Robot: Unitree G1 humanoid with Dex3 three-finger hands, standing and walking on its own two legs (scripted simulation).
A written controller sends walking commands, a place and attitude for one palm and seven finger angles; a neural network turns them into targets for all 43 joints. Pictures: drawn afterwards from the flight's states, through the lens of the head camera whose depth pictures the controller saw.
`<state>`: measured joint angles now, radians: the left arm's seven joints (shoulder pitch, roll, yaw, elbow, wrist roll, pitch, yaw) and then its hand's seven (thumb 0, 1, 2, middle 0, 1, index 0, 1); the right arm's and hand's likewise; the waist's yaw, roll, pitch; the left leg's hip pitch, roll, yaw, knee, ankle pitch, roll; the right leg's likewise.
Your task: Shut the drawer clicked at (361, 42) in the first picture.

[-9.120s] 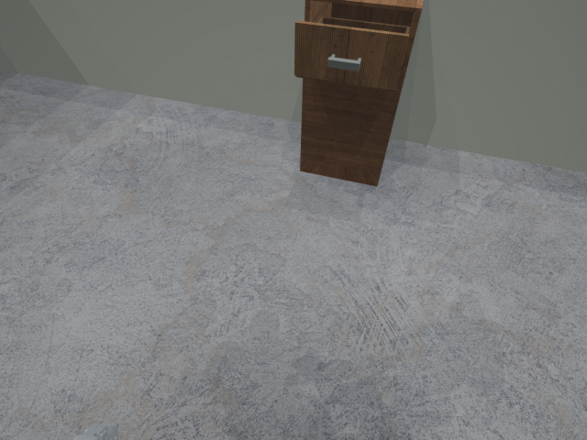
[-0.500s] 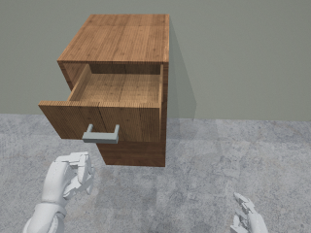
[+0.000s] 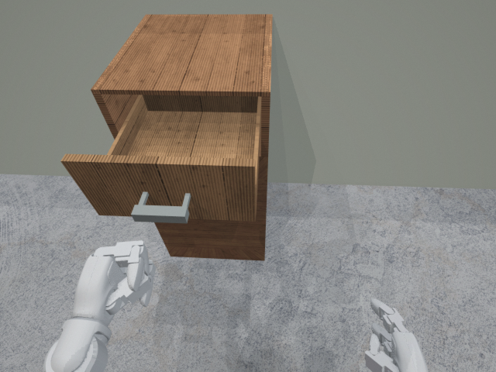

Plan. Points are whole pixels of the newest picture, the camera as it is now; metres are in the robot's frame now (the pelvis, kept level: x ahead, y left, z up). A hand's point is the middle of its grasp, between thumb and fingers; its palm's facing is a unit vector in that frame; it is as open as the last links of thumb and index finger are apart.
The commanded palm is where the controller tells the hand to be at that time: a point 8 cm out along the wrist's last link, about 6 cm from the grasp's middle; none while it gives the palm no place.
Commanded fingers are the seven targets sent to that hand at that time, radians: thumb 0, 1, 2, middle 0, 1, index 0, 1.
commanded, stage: bring the fist close to the handle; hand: left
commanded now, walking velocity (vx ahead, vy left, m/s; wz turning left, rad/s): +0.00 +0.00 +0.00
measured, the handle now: (163, 205) +0.42 +0.20 -0.01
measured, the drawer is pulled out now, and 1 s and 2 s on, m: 0.22 0.22 0.19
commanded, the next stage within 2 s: push the drawer shut in 1.22 s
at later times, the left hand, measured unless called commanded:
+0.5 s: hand (160, 264) +0.28 +0.16 +0.02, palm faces -0.04 -1.00 -0.03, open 3.3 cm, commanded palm +0.27 +0.22 +0.02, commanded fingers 0.00 0.90 0.90 -1.40 -1.60 -1.40 -1.60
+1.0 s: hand (175, 246) +0.34 +0.16 -0.02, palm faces -0.04 -1.00 -0.04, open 3.3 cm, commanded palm +0.31 +0.22 -0.01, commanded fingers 0.00 0.90 0.90 -1.40 -1.60 -1.40 -1.60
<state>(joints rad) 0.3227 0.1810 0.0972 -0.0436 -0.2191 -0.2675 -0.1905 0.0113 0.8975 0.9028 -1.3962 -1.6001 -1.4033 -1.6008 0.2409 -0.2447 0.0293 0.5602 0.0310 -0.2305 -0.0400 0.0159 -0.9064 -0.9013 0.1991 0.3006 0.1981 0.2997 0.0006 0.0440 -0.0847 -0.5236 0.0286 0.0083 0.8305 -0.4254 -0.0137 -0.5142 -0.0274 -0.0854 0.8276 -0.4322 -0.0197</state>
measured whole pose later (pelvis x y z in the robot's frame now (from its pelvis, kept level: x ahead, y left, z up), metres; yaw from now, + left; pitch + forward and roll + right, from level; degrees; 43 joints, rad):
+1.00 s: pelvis -0.02 +0.01 -0.05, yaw -2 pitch +18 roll -1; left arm -0.18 0.21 0.17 0.45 -0.17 -0.42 -0.15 0.01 0.90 0.90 -1.39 -1.60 -1.40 -1.60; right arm 0.25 -0.24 0.00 0.59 0.01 -0.07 -0.01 0.01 -0.91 -0.90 0.20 0.30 0.20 0.30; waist -0.05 0.02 -0.13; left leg -0.94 0.04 0.02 1.14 -0.52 0.00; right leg -0.93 -0.03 -0.06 1.12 -0.51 -0.01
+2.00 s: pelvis -0.04 +0.01 -0.06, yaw +0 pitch +18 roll -2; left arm -0.51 0.27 0.19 0.81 -0.15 -0.47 -0.16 -0.05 0.80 0.99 -1.40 -1.60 -1.40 -1.60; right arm 0.25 -0.25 0.02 0.66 0.01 -0.06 -0.04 0.01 -0.91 -0.90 0.20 0.30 0.20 0.30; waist -0.07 0.02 -0.12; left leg -1.01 0.03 -0.01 1.17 -0.49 0.00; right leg -0.98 -0.03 -0.09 1.14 -0.48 -0.02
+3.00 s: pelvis -0.04 +0.02 -0.08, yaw -3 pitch +27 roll -4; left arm -1.02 0.53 0.40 1.24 -0.03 -0.44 -0.18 -0.03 0.79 0.96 -1.39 -1.60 -1.40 -1.60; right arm 0.35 -0.27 0.05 0.64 -0.04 0.03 0.01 0.01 -0.91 -0.90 0.20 0.30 0.20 0.30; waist -0.21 0.04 -0.12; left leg -1.21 0.06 -0.01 1.25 -0.52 0.01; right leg -1.17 0.00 -0.09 1.17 -0.47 -0.01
